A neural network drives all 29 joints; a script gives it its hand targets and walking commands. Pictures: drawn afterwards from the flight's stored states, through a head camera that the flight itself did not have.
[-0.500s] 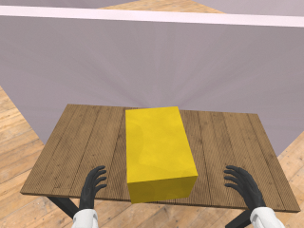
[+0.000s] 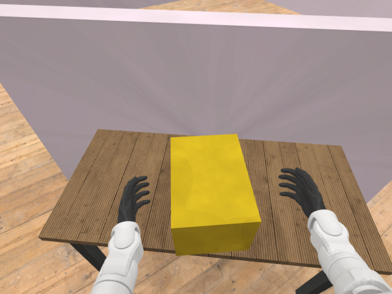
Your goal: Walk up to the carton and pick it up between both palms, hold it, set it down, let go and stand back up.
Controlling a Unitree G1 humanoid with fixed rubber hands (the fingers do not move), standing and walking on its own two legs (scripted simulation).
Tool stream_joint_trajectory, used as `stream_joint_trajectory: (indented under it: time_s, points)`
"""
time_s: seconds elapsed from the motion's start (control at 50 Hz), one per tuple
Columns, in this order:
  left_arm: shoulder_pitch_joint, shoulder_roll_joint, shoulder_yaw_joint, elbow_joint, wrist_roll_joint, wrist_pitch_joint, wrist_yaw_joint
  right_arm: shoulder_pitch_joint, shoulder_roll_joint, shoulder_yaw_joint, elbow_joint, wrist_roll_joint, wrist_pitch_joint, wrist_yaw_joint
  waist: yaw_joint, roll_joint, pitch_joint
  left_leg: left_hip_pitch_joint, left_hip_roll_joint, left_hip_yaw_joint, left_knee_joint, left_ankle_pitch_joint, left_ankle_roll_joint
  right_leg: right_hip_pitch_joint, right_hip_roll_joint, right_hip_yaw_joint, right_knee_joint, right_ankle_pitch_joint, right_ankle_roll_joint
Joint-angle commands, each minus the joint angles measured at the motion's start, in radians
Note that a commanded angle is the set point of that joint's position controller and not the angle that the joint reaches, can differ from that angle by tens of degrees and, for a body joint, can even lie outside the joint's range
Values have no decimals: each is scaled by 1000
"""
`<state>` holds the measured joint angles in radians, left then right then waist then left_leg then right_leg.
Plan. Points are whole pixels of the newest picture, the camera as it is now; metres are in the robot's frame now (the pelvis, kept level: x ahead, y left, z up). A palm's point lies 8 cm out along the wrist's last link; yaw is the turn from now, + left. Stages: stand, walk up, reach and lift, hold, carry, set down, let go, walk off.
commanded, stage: reach and lift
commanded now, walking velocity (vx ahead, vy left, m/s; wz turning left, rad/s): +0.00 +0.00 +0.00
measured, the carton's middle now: (208, 191) +0.43 +0.05 -0.11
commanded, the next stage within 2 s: none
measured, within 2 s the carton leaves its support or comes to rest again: neither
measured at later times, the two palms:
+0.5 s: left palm (128, 185) +0.33 +0.22 +0.03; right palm (300, 161) +0.43 -0.15 +0.06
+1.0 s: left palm (129, 187) +0.35 +0.23 -0.01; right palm (287, 159) +0.46 -0.13 +0.03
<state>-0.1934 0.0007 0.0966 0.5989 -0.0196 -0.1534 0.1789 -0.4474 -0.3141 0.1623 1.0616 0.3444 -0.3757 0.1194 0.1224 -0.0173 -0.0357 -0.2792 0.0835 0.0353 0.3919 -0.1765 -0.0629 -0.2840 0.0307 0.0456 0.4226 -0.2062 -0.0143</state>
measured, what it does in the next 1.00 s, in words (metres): stands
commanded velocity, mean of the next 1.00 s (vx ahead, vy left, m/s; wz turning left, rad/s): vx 0.00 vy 0.00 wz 0.00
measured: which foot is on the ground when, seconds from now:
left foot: down 0.00-1.00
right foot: down 0.00-1.00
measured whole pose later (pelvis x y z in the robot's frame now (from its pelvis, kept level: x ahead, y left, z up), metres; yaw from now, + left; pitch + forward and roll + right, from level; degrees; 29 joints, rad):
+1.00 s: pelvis +0.00 +0.00 -0.01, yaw +0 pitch +19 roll -1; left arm -0.61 0.06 0.16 1.04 -0.08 -0.26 0.12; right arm -0.91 -0.34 0.18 1.39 0.36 -0.30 0.08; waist 0.19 0.00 -0.17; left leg -0.61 0.09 0.01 0.46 -0.17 -0.06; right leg -0.59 0.04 0.03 0.44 -0.18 -0.01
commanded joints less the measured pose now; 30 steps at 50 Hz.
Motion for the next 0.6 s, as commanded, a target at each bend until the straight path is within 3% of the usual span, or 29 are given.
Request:
stream_joint_trajectory:
  time_s: [0.0,0.02,0.04,0.06,0.14,0.16,0.18,0.2,0.22,0.28,0.3,0.34,0.36,0.38,0.4,0.44,0.46,0.48,0.5,0.52,0.56,0.58]
  points:
    - [-315,35,0,-70,-1,-11,-2,-389,-132,-22,-38,41,-3,-3,11,-2,-275,147,-80,60,20,274,18,21,29,-20,-71,125,-6]
    - [-340,59,-8,-80,-18,-5,-6,-413,-142,-48,-67,12,6,-6,-2,-19,-305,118,-75,53,18,202,22,15,28,-21,-79,76,-7]
    - [-356,81,21,-76,-11,-12,4,-429,-152,-60,-71,-2,9,-9,23,-8,-339,101,-76,61,16,183,22,23,28,-23,-66,50,-1]
    - [-401,93,4,-47,-37,-18,6,-491,-143,-53,-77,-4,22,-11,14,-40,-368,80,-76,62,19,159,35,4,19,-14,-66,32,7]
    - [-442,72,-7,-51,-63,-15,-1,-506,-165,-47,-8,12,52,-12,1,-32,-409,114,-71,58,31,255,12,15,32,-25,-51,129,-2]
    - [-452,85,17,0,-50,-16,-9,-525,-137,-32,-4,15,60,-13,21,-54,-393,81,-72,62,35,243,21,32,26,-25,-48,129,9]
    - [-437,90,15,-23,-53,-6,-6,-518,-154,-26,-30,30,63,-15,27,-34,-387,87,-73,56,29,264,18,41,27,-25,-47,152,6]
    - [-456,113,41,26,-43,12,-16,-551,-165,-34,17,6,72,-23,32,-76,-368,65,-72,53,27,252,24,55,28,-16,-50,156,11]
    - [-486,81,26,12,-46,3,-13,-572,-148,-37,-16,11,79,-19,29,-83,-413,57,-65,54,27,240,25,42,33,-24,-53,113,5]
    - [-565,100,29,-21,-44,2,-2,-637,-147,-26,-14,24,80,-18,36,-21,-461,75,-70,50,37,297,13,28,37,-26,-48,174,4]
    - [-550,93,30,4,-41,5,-7,-643,-151,-23,17,34,87,-17,35,-9,-422,71,-69,52,32,282,6,8,36,-28,-57,134,1]
    - [-558,110,23,52,-57,19,-15,-665,-166,-13,30,29,93,-22,33,-29,-421,68,-70,56,42,279,13,9,33,-29,-56,143,8]
    - [-537,105,40,-8,-46,11,-16,-637,-181,-45,17,15,84,-25,21,-34,-476,94,-68,47,38,317,12,28,38,-26,-53,208,9]
    - [-584,113,31,-19,-52,7,-11,-667,-186,-59,31,14,80,-27,21,0,-545,88,-72,55,50,345,-2,16,40,-29,-51,227,3]
    - [-564,107,40,8,-36,19,-14,-649,-188,-47,74,23,85,-29,21,-8,-489,93,-71,48,49,368,0,19,41,-39,-53,242,7]
    - [-680,123,24,68,-85,15,-24,-778,-179,-10,54,43,102,-27,34,-38,-511,30,-74,59,40,337,10,18,34,-22,-54,222,9]
    - [-657,141,36,83,-69,21,-30,-773,-163,5,29,36,117,-28,42,-78,-504,10,-72,60,36,294,28,48,26,-18,-49,230,20]
    - [-638,144,64,50,-59,9,-25,-751,-178,-19,-2,21,98,-43,38,-73,-567,26,-75,56,51,347,18,86,28,-15,-41,314,21]
    - [-675,182,77,27,-68,-4,-27,-765,-169,10,5,52,95,-38,62,-54,-601,-10,-79,66,62,386,17,96,26,-6,-27,349,22]
    - [-700,169,68,23,-66,-1,-28,-768,-172,-19,34,43,98,-42,34,-38,-631,18,-71,56,60,363,13,64,34,-28,-33,290,22]
    - [-720,155,63,129,-58,3,-30,-823,-180,-9,113,32,130,-33,46,-46,-545,-10,-65,58,35,334,15,35,32,-32,-48,238,10]
    - [-725,158,39,132,-83,-1,-34,-808,-169,-2,96,39,133,-29,36,-52,-562,-11,-67,58,43,304,22,21,27,-34,-49,195,15]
